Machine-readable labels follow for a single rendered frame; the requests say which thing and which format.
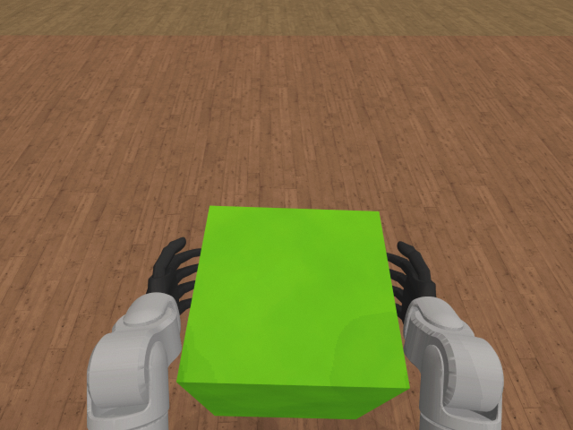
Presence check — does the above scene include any robot right forearm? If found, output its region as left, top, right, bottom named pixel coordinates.
left=403, top=297, right=504, bottom=430

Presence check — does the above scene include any carton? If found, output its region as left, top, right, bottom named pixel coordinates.
left=176, top=206, right=410, bottom=419

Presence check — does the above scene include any robot left hand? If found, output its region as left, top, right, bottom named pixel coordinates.
left=146, top=237, right=201, bottom=315

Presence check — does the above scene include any robot right hand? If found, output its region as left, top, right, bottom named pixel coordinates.
left=387, top=241, right=436, bottom=324

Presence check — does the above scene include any robot left forearm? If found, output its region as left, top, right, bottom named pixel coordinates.
left=87, top=292, right=182, bottom=430

